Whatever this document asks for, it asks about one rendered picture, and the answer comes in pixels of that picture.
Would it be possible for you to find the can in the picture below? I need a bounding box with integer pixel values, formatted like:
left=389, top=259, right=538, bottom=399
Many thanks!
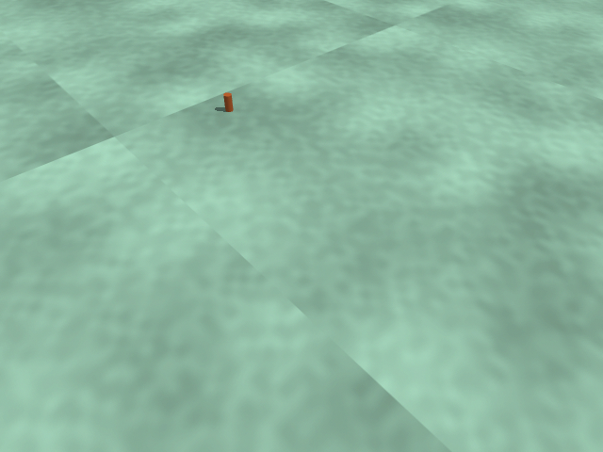
left=223, top=92, right=234, bottom=112

